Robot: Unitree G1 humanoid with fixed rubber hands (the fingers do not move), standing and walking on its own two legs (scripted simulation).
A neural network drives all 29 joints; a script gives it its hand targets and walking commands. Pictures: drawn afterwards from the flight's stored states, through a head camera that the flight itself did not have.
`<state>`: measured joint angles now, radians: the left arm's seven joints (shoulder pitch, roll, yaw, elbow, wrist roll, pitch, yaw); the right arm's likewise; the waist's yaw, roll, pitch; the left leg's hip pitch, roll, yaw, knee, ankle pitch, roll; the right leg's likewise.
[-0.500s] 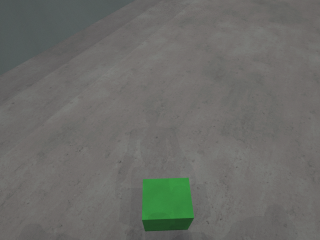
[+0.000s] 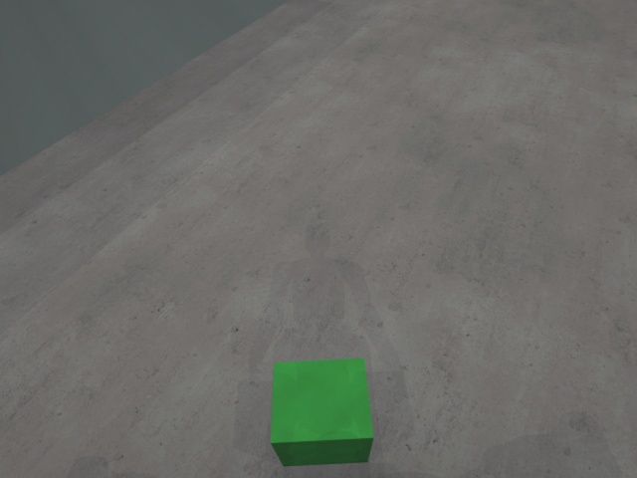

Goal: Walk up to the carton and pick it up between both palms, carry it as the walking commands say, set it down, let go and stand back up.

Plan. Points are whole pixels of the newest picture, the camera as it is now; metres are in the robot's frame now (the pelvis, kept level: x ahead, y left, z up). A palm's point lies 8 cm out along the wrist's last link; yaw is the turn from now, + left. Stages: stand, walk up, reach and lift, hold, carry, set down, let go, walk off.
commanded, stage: walk up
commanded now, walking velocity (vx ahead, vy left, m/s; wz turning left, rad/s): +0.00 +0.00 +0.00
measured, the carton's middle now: (322, 414) +0.38 +0.03 -0.65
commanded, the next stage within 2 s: stand in 0.02 s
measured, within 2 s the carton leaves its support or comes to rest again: neither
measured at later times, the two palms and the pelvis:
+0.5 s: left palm (150, 475) +0.16 +0.25 -0.12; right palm (498, 466) +0.16 -0.22 -0.12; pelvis -0.01 +0.02 -0.02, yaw -1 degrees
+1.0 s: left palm (171, 463) +0.18 +0.25 -0.17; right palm (471, 446) +0.19 -0.21 -0.17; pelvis -0.06 +0.04 -0.08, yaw -1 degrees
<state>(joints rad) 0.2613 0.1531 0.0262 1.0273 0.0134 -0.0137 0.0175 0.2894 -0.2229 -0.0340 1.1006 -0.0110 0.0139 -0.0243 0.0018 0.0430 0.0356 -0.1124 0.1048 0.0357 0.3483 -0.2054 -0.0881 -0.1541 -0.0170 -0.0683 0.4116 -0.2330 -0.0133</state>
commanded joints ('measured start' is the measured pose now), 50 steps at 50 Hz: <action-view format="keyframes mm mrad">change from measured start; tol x8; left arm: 1 54 133 26 -9 -1 -11 2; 11 83 106 25 40 1 -8 4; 12 -730 131 -88 -628 -54 -20 -18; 13 -453 133 -15 -419 -45 83 3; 14 -371 147 0 -503 -42 175 16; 18 -193 203 2 -401 -61 529 6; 22 -96 139 13 -476 -17 650 -18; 28 -189 54 56 -655 39 528 -31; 37 -166 27 59 -713 4 384 -8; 50 -554 79 108 -639 -26 408 10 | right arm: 1 71 -51 0 6 2 -11 -2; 11 70 -39 3 17 0 -17 -10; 12 -741 -92 126 -680 103 -31 1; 13 -503 -90 15 -446 67 64 -23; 14 -434 -126 35 -554 75 146 -15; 16 -285 -123 13 -454 43 338 8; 21 -197 -92 -26 -494 50 611 34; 29 -284 -83 -75 -685 -62 470 105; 36 -245 -103 -133 -698 -44 348 136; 50 -675 -129 -140 -624 8 361 115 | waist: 1 8 -96 35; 17 38 -88 -37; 21 15 -69 -247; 27 21 -72 -225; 35 17 -13 -450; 50 28 -71 -385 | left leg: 1 -21 9 7 -34 84 32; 11 -12 34 5 -49 107 32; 12 -326 -112 44 143 -188 79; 14 -257 -78 91 193 -284 101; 19 -241 -131 43 206 -104 131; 23 -225 -158 -6 207 232 138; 34 -334 -155 -25 438 448 47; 50 -655 -136 -1 534 -212 61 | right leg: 1 -10 -128 130 -135 134 -29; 11 -17 -99 85 -99 175 -13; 12 -319 26 38 -42 -158 16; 14 -351 -8 -18 37 -300 15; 18 -353 0 47 47 -163 4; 23 -169 54 84 132 293 -8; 33 -392 87 35 364 358 12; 50 -635 62 24 472 -169 32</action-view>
